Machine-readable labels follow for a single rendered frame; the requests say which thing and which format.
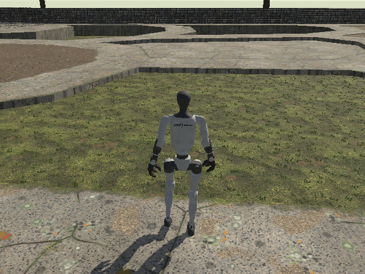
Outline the left robot hand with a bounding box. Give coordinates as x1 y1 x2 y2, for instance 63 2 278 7
148 163 161 178

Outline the right robot upper arm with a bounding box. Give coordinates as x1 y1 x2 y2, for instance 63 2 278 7
195 115 210 147

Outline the right robot hand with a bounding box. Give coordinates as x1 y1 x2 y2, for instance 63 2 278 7
202 159 216 172

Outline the right robot forearm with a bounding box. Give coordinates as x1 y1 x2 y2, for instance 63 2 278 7
204 139 214 162

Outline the humanoid robot head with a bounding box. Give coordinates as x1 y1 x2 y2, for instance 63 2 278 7
174 90 193 118

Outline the left robot forearm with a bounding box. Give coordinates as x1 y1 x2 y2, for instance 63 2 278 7
149 139 161 165

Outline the right robot foot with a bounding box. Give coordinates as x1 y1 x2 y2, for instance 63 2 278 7
187 222 195 236

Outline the left robot upper arm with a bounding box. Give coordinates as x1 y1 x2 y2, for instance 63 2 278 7
156 115 172 147

